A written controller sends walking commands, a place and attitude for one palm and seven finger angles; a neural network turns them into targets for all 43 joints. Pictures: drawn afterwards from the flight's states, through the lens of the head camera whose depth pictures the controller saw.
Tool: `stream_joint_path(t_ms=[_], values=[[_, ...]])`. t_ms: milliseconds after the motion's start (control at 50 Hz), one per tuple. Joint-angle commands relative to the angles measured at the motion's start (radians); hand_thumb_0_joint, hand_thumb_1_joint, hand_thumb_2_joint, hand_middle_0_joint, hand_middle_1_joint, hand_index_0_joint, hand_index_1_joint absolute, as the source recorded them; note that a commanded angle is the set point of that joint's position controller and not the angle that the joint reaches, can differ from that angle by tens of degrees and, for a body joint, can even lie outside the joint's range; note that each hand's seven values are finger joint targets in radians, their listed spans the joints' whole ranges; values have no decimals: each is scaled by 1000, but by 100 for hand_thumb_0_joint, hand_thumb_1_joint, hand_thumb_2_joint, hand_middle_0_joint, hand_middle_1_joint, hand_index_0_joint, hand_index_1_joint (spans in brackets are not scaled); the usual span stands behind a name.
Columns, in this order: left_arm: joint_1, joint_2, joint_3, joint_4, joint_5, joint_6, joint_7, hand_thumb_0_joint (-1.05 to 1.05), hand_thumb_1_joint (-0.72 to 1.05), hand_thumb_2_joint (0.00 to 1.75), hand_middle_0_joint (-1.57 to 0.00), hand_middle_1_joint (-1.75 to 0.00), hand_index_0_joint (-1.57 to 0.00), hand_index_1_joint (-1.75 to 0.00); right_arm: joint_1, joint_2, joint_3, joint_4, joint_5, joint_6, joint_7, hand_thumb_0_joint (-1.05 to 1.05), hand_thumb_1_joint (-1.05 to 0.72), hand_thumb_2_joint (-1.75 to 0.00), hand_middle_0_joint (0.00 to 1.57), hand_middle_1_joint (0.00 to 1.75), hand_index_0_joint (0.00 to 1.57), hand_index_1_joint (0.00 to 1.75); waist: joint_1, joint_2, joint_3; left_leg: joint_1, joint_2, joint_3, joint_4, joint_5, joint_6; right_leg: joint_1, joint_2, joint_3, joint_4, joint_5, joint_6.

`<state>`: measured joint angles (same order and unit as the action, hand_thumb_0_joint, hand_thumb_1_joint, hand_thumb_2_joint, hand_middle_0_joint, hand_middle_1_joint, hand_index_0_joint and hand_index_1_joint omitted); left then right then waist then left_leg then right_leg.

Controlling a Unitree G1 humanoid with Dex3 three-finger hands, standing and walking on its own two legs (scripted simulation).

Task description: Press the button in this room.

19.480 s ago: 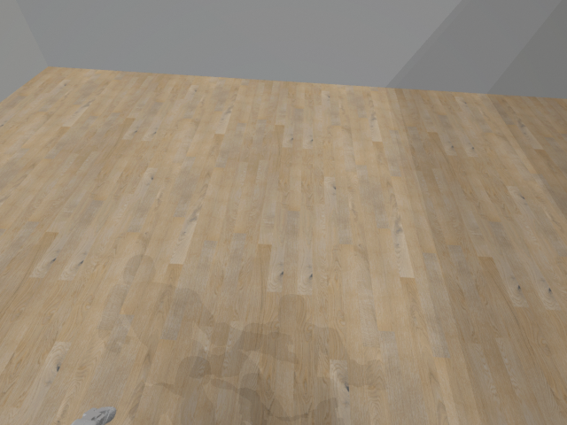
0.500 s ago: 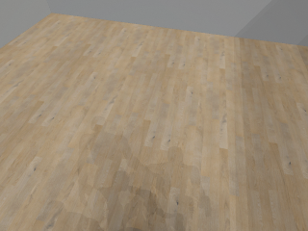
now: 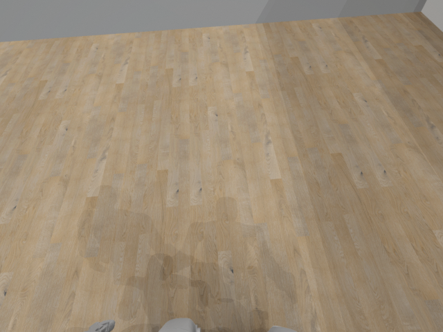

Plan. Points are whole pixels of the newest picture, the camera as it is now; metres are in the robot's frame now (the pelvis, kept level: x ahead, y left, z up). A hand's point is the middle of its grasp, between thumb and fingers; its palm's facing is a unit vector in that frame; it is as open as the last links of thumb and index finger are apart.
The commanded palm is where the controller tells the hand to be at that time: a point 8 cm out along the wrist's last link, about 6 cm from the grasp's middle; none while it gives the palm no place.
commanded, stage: turn or walk to find it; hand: left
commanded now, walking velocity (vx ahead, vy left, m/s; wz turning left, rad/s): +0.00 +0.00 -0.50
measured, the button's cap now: out of the picture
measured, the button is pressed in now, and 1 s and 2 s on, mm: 0 0 0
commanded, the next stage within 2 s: none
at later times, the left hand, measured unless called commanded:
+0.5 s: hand out of the picture +0.12 +0.24 -0.16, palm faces -0.20 -0.96 -0.20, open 7.3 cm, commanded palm none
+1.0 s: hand (185, 292) +0.21 +0.11 -0.13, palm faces -0.50 -0.82 -0.27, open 7.3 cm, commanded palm none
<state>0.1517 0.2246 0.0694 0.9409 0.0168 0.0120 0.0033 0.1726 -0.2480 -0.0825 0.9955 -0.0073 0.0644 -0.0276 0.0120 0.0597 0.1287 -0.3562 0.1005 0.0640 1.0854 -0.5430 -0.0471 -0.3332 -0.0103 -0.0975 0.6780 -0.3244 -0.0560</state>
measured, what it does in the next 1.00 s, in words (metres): steps on the spot, turning right: left foot, then right foot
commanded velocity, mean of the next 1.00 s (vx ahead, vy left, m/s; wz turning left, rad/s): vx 0.00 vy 0.00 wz -0.50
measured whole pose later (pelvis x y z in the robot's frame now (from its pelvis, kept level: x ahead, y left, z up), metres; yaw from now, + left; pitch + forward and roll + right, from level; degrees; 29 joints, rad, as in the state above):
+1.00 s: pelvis -0.01 +0.01 +0.01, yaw -31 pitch -1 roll +1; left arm 0.10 0.19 0.05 0.90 0.01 0.02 0.00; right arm 0.27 -0.24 -0.08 1.00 -0.01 0.07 -0.02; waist -0.04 0.05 0.10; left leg -0.39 0.12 0.11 1.08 -0.52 -0.06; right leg -0.30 0.00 -0.09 0.64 -0.34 -0.07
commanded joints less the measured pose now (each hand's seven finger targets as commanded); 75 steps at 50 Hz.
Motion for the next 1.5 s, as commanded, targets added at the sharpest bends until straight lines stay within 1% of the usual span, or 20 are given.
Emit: stream_joint_path(t_ms=[0,260,320,340,380,400,440,500,700,780,840,860,880,900,960,1080,1340,1440,1460,1480], values=[[24,176,37,-65,0,5,17,0,90,90,-20,-30,-20,-30,-26,-71,-8,-96,-11,-27,9,0,-90,-90,20,30,20,30,10,-176,-139,-158,10,-85,125,132,-6,130,-255,355,-355,276,-97],[47,214,43,-72,12,8,4,0,90,90,-20,-30,-20,-30,-29,-60,11,-132,0,-47,4,0,-90,-90,20,30,20,30,23,-199,-156,-32,-55,-48,-301,106,-14,112,-208,446,-337,272,-125],[7,202,43,-78,3,17,4,0,90,90,-20,-30,-20,-30,69,-57,12,-106,6,-62,-6,0,-90,-90,20,30,20,30,-24,-199,-188,161,-81,-29,-559,236,-4,34,-158,443,-256,325,-71],[-15,183,37,-88,-4,22,3,0,90,90,-20,-30,-20,-30,124,-77,9,-94,7,-71,-9,0,-90,-90,20,30,20,30,-55,-156,-212,281,-50,-48,-674,298,6,-42,-111,399,-194,256,-27],[4,93,20,-120,-9,28,-9,0,90,90,-20,-30,-20,-30,103,-224,-18,-122,-10,-74,-10,0,-90,-90,20,30,20,30,-44,280,-157,308,347,-432,-870,320,145,-296,80,146,198,-251,83],[-12,125,26,-119,2,34,-8,0,90,90,-20,-30,-20,-30,64,-217,-13,-143,-11,-65,-5,0,-90,-90,20,30,20,30,-40,174,-121,184,387,-408,-852,326,192,-250,28,174,340,-246,89],[20,141,49,-80,15,47,-16,0,90,90,-20,-30,-20,-30,-27,-133,7,-153,-15,-74,-15,0,-90,-90,20,30,20,30,10,153,-72,126,268,-257,-845,422,155,-246,12,177,487,-141,113],[50,101,39,-58,9,40,-29,0,90,90,-20,-30,-20,-30,1,-105,10,-143,-13,-83,-15,0,-90,-90,20,30,20,30,13,64,-105,229,187,-76,-766,656,139,-279,-2,122,562,-51,128],[-93,55,15,-98,3,41,-29,0,90,90,-20,-30,-20,-30,177,-113,-22,-65,-15,-81,-8,0,-90,-90,20,30,20,30,-74,112,-133,407,261,-5,-687,884,193,-260,-57,42,299,-128,137],[-82,43,10,-100,2,30,-28,0,90,90,-20,-30,-20,-30,145,-130,-30,-54,-19,-75,0,0,-90,-90,20,30,20,30,-64,155,-147,341,275,39,-639,862,172,-114,-40,2,101,-135,103],[37,79,19,-69,5,13,-22,0,90,90,-20,-30,-20,-30,110,-131,-31,-61,-11,-72,6,0,-90,-90,20,30,20,30,7,83,-184,238,244,118,-479,772,92,118,-26,-16,-172,112,72],[129,157,31,-46,12,-1,-12,0,90,90,-20,-30,-20,-30,120,-104,-24,-73,-2,-68,13,0,-90,-90,20,30,20,30,51,-102,-235,73,195,164,-283,570,30,320,-137,117,-272,312,30],[192,264,53,-28,12,-9,5,0,90,90,-20,-30,-20,-30,66,-22,2,-128,-3,-62,16,0,-90,-90,20,30,20,30,82,-400,-222,-219,27,158,-37,-75,-26,413,-382,482,-291,703,-76],[199,258,51,-21,-10,0,16,0,90,90,-20,-30,-20,-30,34,-44,0,-141,-1,-39,3,0,-90,-90,20,30,20,30,80,-328,-217,-208,18,5,64,-121,-16,318,-424,460,-302,768,-146],[25,188,41,-77,-7,9,22,0,90,90,-20,-30,-20,-30,22,-60,-6,-112,-11,-25,6,0,-90,-90,20,30,20,30,24,-219,-96,-247,34,-72,139,74,-12,171,-298,390,-367,318,-122],[36,161,28,-73,-7,-14,10,0,90,90,-20,-30,-20,-30,66,-62,-6,-86,-16,-26,9,0,-90,-90,20,30,20,30,-5,-160,-156,-208,4,-72,56,206,-44,211,-207,313,-344,442,-71],[130,181,42,-35,6,-4,15,0,90,90,-20,-30,-20,-30,-95,-60,8,-158,0,-41,-4,0,-90,-90,20,30,20,30,37,-200,-180,-122,-56,-85,-238,103,-30,241,-202,496,-294,577,-145],[54,190,46,-43,-3,5,16,0,90,90,-20,-30,-20,-30,22,-62,9,-128,13,-59,-14,0,-90,-90,20,30,20,30,-30,-174,-235,159,-84,-72,-615,267,-5,139,-144,503,-198,569,-75],[46,163,39,-50,-10,8,15,0,90,90,-20,-30,-20,-30,65,-91,4,-116,11,-69,-17,0,-90,-90,20,30,20,30,-49,-114,-256,328,-20,-108,-717,363,14,13,-75,449,-127,434,-26],[77,106,28,-61,-19,12,7,0,90,90,-20,-30,-20,-30,64,-169,-8,-123,-1,-77,-17,0,-90,-90,20,30,20,30,-44,127,-263,457,206,-316,-796,478,76,-179,63,318,23,60,34]])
